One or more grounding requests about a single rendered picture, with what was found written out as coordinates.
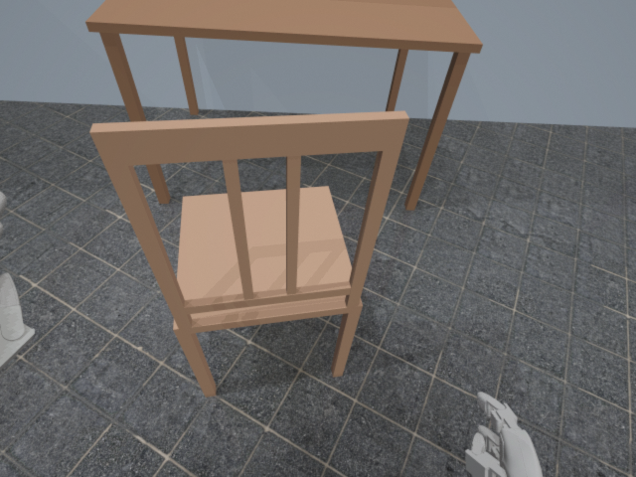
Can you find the table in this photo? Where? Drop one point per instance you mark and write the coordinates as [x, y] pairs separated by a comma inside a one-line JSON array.
[[426, 25]]

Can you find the robot left hand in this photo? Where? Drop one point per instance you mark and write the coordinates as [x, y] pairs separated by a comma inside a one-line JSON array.
[[14, 334]]

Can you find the robot right hand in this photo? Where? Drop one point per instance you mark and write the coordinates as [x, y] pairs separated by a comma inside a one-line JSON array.
[[512, 454]]

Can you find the chair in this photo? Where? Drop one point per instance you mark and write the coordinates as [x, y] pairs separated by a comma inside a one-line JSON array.
[[252, 258]]

